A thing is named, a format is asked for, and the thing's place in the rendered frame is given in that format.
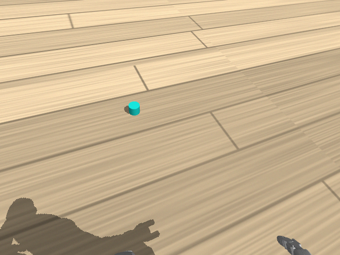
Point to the tin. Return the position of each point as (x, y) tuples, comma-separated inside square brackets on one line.
[(134, 108)]

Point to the right robot hand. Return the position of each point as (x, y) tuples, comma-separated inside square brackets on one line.
[(293, 246)]

